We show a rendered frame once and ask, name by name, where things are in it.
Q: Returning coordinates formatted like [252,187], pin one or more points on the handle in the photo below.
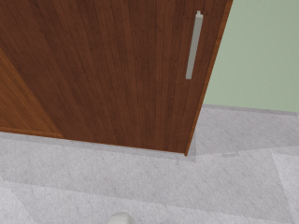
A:
[194,44]

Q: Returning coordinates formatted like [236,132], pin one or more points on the robot left thigh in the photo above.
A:
[121,218]

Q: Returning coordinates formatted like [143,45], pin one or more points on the wardrobe door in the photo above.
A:
[19,109]
[113,71]

